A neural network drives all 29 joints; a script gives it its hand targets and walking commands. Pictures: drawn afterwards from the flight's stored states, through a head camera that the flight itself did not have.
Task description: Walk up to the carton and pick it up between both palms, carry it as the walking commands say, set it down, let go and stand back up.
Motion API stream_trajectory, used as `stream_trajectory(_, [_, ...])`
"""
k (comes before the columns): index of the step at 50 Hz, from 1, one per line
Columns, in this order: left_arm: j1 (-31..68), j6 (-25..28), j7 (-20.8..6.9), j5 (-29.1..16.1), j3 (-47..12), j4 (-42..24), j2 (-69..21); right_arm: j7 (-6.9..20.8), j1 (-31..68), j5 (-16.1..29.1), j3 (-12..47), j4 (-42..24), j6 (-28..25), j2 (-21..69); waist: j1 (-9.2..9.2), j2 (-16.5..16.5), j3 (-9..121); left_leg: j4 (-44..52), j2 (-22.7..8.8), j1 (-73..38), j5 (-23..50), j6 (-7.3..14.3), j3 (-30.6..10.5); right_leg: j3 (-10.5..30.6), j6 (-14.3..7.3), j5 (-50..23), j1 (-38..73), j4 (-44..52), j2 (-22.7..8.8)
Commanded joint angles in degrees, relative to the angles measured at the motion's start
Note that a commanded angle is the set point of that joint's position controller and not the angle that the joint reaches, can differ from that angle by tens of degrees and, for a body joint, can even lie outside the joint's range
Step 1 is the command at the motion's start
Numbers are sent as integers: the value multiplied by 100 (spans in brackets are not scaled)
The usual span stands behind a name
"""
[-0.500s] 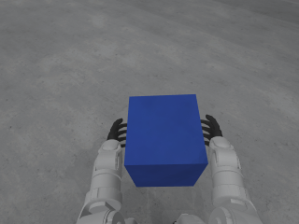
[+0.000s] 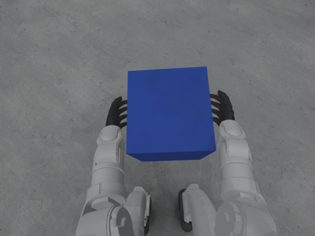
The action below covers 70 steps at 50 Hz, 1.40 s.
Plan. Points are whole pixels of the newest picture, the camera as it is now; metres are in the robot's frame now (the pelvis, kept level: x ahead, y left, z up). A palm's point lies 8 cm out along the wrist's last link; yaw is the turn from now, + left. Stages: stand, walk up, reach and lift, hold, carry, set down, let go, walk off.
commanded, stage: set down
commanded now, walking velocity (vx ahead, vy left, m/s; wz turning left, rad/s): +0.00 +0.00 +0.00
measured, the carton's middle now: (169, 121) +0.40 -0.01 -0.11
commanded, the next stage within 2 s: none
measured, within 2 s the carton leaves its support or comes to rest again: neither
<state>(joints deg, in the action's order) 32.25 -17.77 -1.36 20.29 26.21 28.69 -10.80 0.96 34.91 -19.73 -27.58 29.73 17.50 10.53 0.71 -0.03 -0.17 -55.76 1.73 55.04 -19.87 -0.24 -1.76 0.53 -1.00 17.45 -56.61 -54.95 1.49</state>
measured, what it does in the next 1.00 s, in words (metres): lowers itself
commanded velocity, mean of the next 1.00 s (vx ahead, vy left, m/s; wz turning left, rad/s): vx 0.00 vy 0.00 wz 0.00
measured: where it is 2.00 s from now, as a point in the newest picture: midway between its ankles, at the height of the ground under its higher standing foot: (165, 219)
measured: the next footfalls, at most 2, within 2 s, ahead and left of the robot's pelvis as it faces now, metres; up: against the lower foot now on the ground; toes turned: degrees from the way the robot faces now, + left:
none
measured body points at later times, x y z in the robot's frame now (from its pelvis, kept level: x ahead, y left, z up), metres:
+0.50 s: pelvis +0.00 +0.01 -0.07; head +0.19 +0.00 +0.33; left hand +0.41 +0.14 -0.14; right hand +0.42 -0.16 -0.14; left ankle +0.06 +0.12 -0.67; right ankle +0.08 -0.11 -0.67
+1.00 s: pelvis -0.02 +0.01 -0.15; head +0.21 +0.01 +0.24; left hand +0.44 +0.13 -0.23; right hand +0.44 -0.16 -0.22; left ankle +0.06 +0.12 -0.67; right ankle +0.08 -0.11 -0.67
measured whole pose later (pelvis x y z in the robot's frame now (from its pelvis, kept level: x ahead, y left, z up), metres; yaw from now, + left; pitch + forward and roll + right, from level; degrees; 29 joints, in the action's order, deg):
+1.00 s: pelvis -0.02 +0.01 -0.15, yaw +1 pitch +37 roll +1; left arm 48.6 -15.9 4.2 13.6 23.9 38.8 -4.7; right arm -1.7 50.1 -13.6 -28.8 38.7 15.3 3.1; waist 2.2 0.6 8.0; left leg -90.6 4.9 98.6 -29.5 -0.5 -1.6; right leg 2.3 1.0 27.2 -100.1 -89.8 2.7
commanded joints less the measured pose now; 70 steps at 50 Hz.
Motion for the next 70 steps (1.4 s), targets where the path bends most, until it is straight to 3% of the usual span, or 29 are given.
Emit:
stream_trajectory(1, [3216, 230, -1202, -784, -3182, 404, -5191, 1138, 2723, 750, 3419, 731, -80, 5611, 5, -73, 4227, 375, 647, -898, 726, 139, -130, 357, 92, -968, 2038, 341, 586])
stream_trajectory(22, [3867, 393, -764, -1141, -3459, 526, -5169, 1055, 3327, 1076, 3493, 895, -211, 5361, 123, 20, 5455, -1083, 815, 474, 767, -14, -90, 134, 212, -807, 50, -1227, 742])
stream_trajectory(41, [4864, 425, -471, -1260, -3156, 890, -4855, 856, 4230, 1198, 3096, 1296, -206, 5063, 196, 56, 5925, -2111, 907, 1496, 335, -104, 63, -83, 293, -368, -1233, -2307, 822])
stream_trajectory(70, [6235, 429, -464, -1425, -2921, 1128, -4272, 706, 5574, 1394, 2907, 1321, -142, 4706, 173, -9, 6577, -3693, 939, 3081, 103, -122, 416, -283, 371, -345, -2320, -3730, 868])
